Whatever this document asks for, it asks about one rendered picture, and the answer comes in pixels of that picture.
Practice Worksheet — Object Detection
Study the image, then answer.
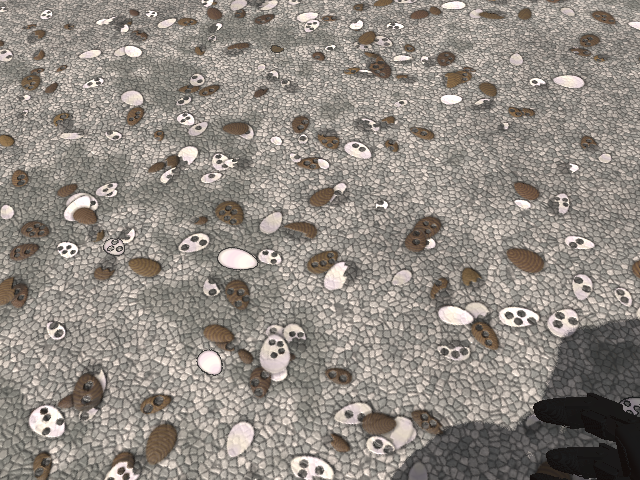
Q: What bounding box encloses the right robot hand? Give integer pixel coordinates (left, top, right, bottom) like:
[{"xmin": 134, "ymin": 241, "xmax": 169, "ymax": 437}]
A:
[{"xmin": 530, "ymin": 393, "xmax": 640, "ymax": 480}]

